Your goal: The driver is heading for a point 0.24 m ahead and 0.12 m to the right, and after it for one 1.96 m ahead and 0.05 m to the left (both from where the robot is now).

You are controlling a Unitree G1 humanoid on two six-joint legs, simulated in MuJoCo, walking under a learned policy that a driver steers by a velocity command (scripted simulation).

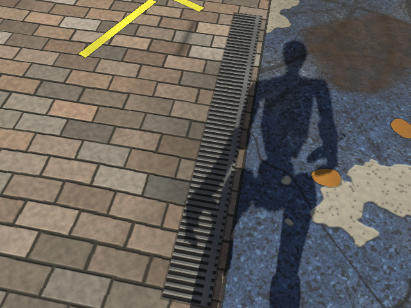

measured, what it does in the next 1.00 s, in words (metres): walks ahead: right foot, then left foot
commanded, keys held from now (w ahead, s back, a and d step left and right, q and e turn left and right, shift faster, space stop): e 0.52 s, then q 0.48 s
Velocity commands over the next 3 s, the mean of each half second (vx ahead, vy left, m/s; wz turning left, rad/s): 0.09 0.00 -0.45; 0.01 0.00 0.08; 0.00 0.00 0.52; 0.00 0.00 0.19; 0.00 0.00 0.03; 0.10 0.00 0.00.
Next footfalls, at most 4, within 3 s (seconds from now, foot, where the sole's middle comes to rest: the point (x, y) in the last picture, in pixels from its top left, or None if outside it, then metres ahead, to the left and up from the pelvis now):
0.42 right None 0.10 -0.14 -0.76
0.86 left None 0.16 0.08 -0.76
1.22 right None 0.14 -0.17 -0.76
1.64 left None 0.11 0.09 -0.76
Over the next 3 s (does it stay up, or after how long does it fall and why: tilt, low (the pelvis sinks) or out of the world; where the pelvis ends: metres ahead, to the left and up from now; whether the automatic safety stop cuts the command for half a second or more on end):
stays up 0.14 -0.04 0.00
